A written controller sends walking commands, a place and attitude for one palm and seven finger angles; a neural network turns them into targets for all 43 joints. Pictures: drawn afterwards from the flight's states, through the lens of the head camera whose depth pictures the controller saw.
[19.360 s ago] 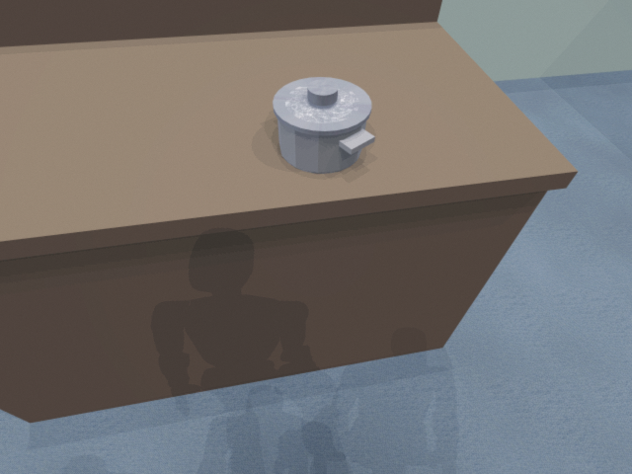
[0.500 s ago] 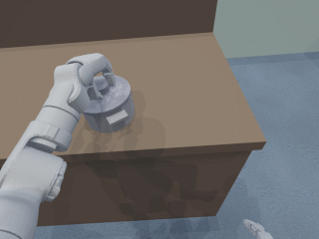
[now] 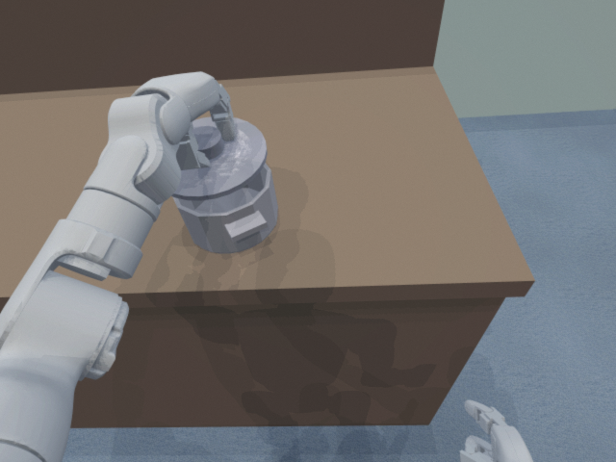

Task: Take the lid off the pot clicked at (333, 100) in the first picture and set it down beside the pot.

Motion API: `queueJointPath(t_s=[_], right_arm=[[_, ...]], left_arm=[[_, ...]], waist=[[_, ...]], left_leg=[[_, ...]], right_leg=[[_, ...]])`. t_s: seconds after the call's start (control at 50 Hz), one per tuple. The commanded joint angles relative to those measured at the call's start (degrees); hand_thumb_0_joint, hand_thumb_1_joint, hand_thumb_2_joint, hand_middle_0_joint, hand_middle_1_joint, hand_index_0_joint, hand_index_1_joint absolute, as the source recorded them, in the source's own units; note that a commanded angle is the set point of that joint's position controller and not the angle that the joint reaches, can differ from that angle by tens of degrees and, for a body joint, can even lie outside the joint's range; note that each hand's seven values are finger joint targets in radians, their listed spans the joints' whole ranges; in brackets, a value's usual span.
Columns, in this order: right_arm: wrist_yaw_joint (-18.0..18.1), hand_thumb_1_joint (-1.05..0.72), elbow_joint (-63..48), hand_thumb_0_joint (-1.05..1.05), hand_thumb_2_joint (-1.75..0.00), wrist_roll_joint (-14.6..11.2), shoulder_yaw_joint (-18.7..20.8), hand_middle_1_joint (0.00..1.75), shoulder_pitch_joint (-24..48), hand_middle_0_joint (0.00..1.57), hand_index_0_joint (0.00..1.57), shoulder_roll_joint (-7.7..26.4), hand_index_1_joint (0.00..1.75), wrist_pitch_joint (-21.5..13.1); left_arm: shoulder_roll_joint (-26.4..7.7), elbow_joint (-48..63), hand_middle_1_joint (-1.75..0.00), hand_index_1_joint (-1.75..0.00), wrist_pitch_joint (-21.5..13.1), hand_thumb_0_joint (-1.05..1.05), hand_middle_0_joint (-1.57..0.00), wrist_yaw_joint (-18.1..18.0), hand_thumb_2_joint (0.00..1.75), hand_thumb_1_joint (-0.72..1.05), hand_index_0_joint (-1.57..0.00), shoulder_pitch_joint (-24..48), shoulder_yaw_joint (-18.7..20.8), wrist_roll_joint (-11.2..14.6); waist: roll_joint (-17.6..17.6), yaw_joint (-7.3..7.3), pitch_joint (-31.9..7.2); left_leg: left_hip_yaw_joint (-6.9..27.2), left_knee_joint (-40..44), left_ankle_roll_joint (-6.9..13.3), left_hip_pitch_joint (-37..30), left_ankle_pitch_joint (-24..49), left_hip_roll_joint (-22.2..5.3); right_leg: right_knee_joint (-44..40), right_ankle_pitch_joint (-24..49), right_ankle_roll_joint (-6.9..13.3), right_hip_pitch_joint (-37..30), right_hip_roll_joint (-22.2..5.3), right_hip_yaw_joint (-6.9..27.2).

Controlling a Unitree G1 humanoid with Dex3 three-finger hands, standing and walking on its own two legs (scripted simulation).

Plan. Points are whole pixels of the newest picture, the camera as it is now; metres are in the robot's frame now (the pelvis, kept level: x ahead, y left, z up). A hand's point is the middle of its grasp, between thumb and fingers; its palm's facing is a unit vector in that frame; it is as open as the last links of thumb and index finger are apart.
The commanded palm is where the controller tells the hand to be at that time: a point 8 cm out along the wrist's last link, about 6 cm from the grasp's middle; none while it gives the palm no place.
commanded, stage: lift the lid straight up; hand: left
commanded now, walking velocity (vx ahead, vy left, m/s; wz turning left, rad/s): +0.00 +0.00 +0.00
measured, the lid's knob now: (204, 143) +0.47 +0.15 +0.20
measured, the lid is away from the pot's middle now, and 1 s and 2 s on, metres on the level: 0.01 0.00 0.10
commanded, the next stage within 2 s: move the lid sideways beside the pot in 1.20 s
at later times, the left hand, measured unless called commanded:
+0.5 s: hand (187, 104) +0.44 +0.14 +0.27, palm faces -0.16 -0.08 -0.98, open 7.9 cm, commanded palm +0.41 +0.15 +0.34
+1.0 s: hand (175, 68) +0.44 +0.14 +0.31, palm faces -0.11 -0.06 -0.99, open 7.9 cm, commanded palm +0.42 +0.15 +0.38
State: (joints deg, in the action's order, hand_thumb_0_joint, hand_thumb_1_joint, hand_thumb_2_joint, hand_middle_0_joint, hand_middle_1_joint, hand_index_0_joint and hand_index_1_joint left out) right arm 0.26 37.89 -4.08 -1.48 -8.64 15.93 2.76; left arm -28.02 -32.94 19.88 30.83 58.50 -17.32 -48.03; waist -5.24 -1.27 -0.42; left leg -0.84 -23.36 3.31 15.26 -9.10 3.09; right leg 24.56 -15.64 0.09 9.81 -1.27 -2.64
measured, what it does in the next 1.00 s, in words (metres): stands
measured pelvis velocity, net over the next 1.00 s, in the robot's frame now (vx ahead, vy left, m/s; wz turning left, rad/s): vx -0.01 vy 0.00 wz -0.01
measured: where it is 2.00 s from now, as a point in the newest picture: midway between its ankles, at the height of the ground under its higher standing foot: outside the picture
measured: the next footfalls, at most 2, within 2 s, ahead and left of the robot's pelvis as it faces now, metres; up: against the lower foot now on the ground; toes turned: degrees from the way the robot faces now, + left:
none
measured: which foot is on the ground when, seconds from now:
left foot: down 0.00-1.00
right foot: down 0.00-1.00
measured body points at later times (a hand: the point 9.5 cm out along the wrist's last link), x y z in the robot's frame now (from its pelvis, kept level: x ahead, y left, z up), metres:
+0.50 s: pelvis -0.01 -0.01 +0.00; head -0.01 -0.05 +0.45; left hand +0.44 +0.14 +0.32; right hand +0.13 -0.25 -0.12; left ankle +0.03 +0.08 -0.74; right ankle -0.03 -0.12 -0.74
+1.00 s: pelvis -0.01 +0.00 +0.00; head -0.01 -0.04 +0.45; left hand +0.44 +0.14 +0.36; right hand +0.14 -0.24 -0.12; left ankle +0.03 +0.08 -0.74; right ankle -0.03 -0.12 -0.74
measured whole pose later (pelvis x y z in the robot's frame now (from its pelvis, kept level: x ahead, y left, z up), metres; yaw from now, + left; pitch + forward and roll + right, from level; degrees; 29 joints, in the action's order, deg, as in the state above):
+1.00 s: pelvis -0.01 +0.00 +0.00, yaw +0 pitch +1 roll +0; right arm 1.3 39.2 -4.4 -3.0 -9.5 15.8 1.8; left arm -29.9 -42.5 22.6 33.9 74.1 -17.5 -50.4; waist -5.3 -1.7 -1.4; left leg -1.1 -22.7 3.0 15.4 -8.0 2.9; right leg 25.5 -15.3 0.4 10.8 -1.1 -2.2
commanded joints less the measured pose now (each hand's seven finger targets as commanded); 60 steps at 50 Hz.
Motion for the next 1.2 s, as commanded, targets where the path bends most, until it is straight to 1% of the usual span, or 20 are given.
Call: queueJointPath(t_s=[0.0,0.04,0.12,0.14,0.18,0.24,0.3,0.34,0.4,0.44,0.52,0.58,0.66,0.78,0.82,0.84,0.92,0.94,1.12,1.18], right_arm=[[0.25,-0.90,-7.52,0.00,-0.90,-0.39,1.80,0.30,4.88,0.20,0.20,6.33,0.30,-2.40],[-0.03,-0.90,-7.90,0.00,-0.90,-0.24,1.79,0.30,5.22,0.20,0.20,6.29,0.30,-2.40],[-0.30,-0.90,-8.30,0.00,-0.90,-0.35,1.87,0.30,5.59,0.20,0.20,6.18,0.30,-1.88],[-0.13,-0.90,-7.86,0.00,-0.90,-0.29,1.58,0.30,5.54,0.20,0.20,6.09,0.30,-1.83],[0.39,-0.90,-7.46,0.00,-0.90,-0.45,1.21,0.30,5.40,0.20,0.20,6.25,0.30,-1.64],[0.55,-0.90,-8.17,0.00,-0.90,-0.16,1.23,0.30,5.65,0.20,0.20,5.99,0.30,-2.74],[0.94,-0.90,-7.82,0.00,-0.90,-0.16,1.23,0.30,5.38,0.20,0.20,5.79,0.30,-3.30],[0.71,-0.90,-7.83,0.00,-0.90,0.01,1.30,0.30,5.03,0.20,0.20,6.25,0.30,-3.36],[0.90,-0.90,-7.76,0.00,-0.90,-0.22,1.15,0.30,5.29,0.20,0.20,6.12,0.30,-3.02],[0.53,-0.90,-8.10,0.00,-0.90,-0.33,1.23,0.30,5.46,0.20,0.20,6.33,0.30,-2.80],[0.45,-0.90,-8.74,0.00,-0.90,-0.79,1.45,0.30,5.68,0.20,0.20,6.41,0.30,-2.67],[0.79,-0.90,-9.10,0.00,-0.90,-0.76,1.15,0.30,6.17,0.20,0.20,6.15,0.30,-3.40],[1.17,-0.90,-7.71,0.00,-0.90,-0.89,1.21,0.30,5.47,0.20,0.20,6.07,0.30,-3.79],[1.74,-0.90,-6.61,0.00,-0.90,-0.72,0.72,0.30,4.90,0.20,0.20,6.38,0.30,-4.13],[1.32,-0.90,-6.76,0.00,-0.90,-0.78,0.98,0.30,4.45,0.20,0.20,6.66,0.30,-3.94],[1.23,-0.90,-6.85,0.00,-0.90,-0.57,0.96,0.30,4.95,0.20,0.20,6.37,0.30,-4.21],[1.15,-0.90,-6.57,0.00,-0.90,-0.50,1.00,0.30,4.09,0.20,0.20,6.77,0.30,-3.66],[1.15,-0.90,-6.52,0.00,-0.90,-0.53,0.76,0.30,4.20,0.20,0.20,6.64,0.30,-3.53],[0.88,-0.90,-7.78,0.00,-0.90,-0.54,1.05,0.30,4.70,0.20,0.20,6.61,0.30,-3.61],[1.42,-0.90,-7.29,0.00,-0.90,-0.33,0.75,0.30,4.46,0.20,0.20,6.62,0.30,-3.50]], left_arm=[[-14.62,10.00,-1.01,-0.97,0.36,0.00,-0.90,-3.77,1.06,0.58,-0.88,39.67,7.99,-2.56],[-16.12,11.66,-1.01,-0.97,0.24,0.00,-0.90,-3.94,1.06,0.58,-0.88,38.99,9.51,-2.62],[-10.01,10.93,-1.01,-0.97,0.82,0.00,-0.90,-3.24,1.06,0.58,-0.88,37.87,5.10,-1.24],[-14.57,9.35,-1.01,-0.97,1.03,0.00,-0.90,-3.51,1.06,0.58,-0.88,38.88,8.34,-2.70],[-15.97,7.13,-1.01,-0.97,1.33,0.00,-0.90,-3.44,1.06,0.58,-0.88,41.73,8.58,-3.44],[-18.12,11.33,-1.01,-0.97,0.40,0.00,-0.90,-3.84,1.06,0.58,-0.88,45.36,9.96,-3.17],[-15.99,9.26,-1.01,-0.97,0.54,0.00,-0.90,-3.34,1.06,0.58,-0.88,46.42,7.91,-3.43],[-21.29,9.39,-1.01,-0.97,0.37,0.00,-0.90,-3.58,1.06,0.58,-0.88,44.19,12.47,-3.67],[-17.90,5.18,-1.01,-0.97,1.05,0.00,-0.90,-2.43,1.06,0.58,-0.88,43.22,9.37,-3.81],[-19.33,6.12,-1.01,-0.97,1.02,0.00,-0.90,-2.40,1.06,0.58,-0.88,41.75,10.61,-3.67],[-13.31,7.48,-1.01,-0.97,1.53,0.00,-0.90,-1.42,1.06,0.58,-0.88,42.47,5.70,-2.09],[-19.59,12.29,-1.01,-0.97,1.38,0.00,-0.90,-1.64,1.06,0.58,-0.88,48.82,9.17,-3.81],[-16.58,8.56,-1.01,-0.97,1.62,0.00,-0.90,-1.24,1.06,0.58,-0.88,50.07,6.64,-3.26],[-19.98,3.02,-1.01,-0.97,1.81,0.00,-0.90,-1.37,1.06,0.58,-0.88,51.87,8.61,-4.28],[-15.39,2.79,-1.01,-0.97,1.82,0.00,-0.90,-1.12,1.06,0.58,-0.88,50.71,5.52,-2.85],[-18.63,5.14,-1.01,-0.97,1.74,0.00,-0.90,-1.37,1.06,0.58,-0.88,53.05,7.78,-4.35],[-16.16,0.05,-1.01,-0.97,2.76,0.00,-0.90,-0.81,1.06,0.58,-0.88,49.70,6.28,-3.75],[-19.70,1.17,-1.01,-0.97,2.72,0.00,-0.90,-0.93,1.06,0.58,-0.88,52.39,8.38,-5.38],[-14.22,3.94,-1.01,-0.97,3.83,0.00,-0.90,0.00,1.06,0.58,-0.88,50.46,4.89,-3.82],[-20.54,2.42,-1.01,-0.97,4.02,0.00,-0.90,-0.05,1.06,0.58,-0.88,53.11,9.01,-5.89]], waist=[[5.92,-0.81,-23.24],[5.50,-0.08,-25.39],[4.31,-0.98,-23.72],[6.09,-0.29,-23.16],[7.40,-0.57,-21.40],[5.54,0.12,-26.66],[5.33,-0.36,-25.37],[6.58,0.76,-27.10],[7.85,0.14,-22.15],[7.08,0.60,-22.96],[4.81,-0.62,-21.67],[3.78,0.06,-25.52],[4.28,-1.03,-22.43],[7.41,-0.39,-22.11],[5.34,-0.88,-22.84],[5.63,-0.14,-24.98],[5.80,-0.77,-23.33],[8.29,-0.29,-23.86],[5.19,-0.55,-25.73],[8.01,-0.03,-25.11]], left_leg=[[4.06,0.24,1.29,-16.79,12.91,0.22],[4.26,0.18,1.02,-17.75,15.02,-0.04],[4.23,0.00,1.15,-17.89,15.00,-0.02],[3.96,0.49,1.01,-16.41,12.72,-0.11],[3.51,1.22,1.18,-14.72,9.44,0.10],[4.03,1.10,1.15,-17.00,10.75,0.14],[3.66,1.02,1.46,-16.91,10.32,0.32],[3.49,0.86,1.46,-16.09,12.05,0.18],[2.59,1.02,1.76,-13.43,10.18,0.51],[2.68,1.15,1.53,-13.45,10.46,0.24],[2.88,0.71,1.77,-14.76,10.43,0.30],[3.13,0.50,1.77,-16.26,10.50,0.48],[3.47,0.88,1.74,-15.92,8.26,0.35],[3.22,1.63,1.63,-13.68,6.56,0.44],[3.43,1.35,1.52,-14.55,8.54,0.45],[3.23,1.26,1.26,-15.41,9.21,0.23],[3.03,0.67,1.59,-14.14,10.63,0.38],[2.94,1.31,1.31,-13.28,9.93,0.20],[3.20,-0.09,1.65,-16.27,15.07,0.22],[2.69,0.32,1.82,-14.15,13.54,0.39]], right_leg=[[-1.89,20.04,2.58,1.45,3.06,0.59],[-1.43,20.50,2.72,0.26,2.86,0.74],[-2.08,19.75,2.89,1.71,2.76,0.25],[-1.90,18.45,2.76,1.33,2.91,0.60],[-2.13,17.05,2.66,1.62,2.79,0.61],[-1.62,17.36,2.66,-0.54,2.67,1.19],[-2.09,17.54,2.61,0.36,2.64,1.33],[-1.75,19.60,2.56,-2.39,2.42,1.82],[-2.31,19.67,2.30,-0.71,2.22,1.64],[-2.18,19.05,2.42,-1.51,2.18,1.61],[-2.68,18.31,2.55,0.42,2.23,1.06],[-1.84,18.37,2.57,-0.79,2.39,1.80],[-2.66,15.42,2.49,1.78,2.86,1.26],[-2.70,14.71,2.30,0.74,2.32,1.51],[-2.71,15.86,2.59,0.79,2.17,1.08],[-2.06,16.58,2.55,0.05,2.25,1.50],[-2.64,18.23,2.63,0.14,2.02,1.24],[-2.13,18.08,2.42,-0.73,2.14,1.36],[-1.93,20.54,2.71,-0.09,1.96,1.22],[-1.60,21.31,2.51,-1.23,1.98,1.50]])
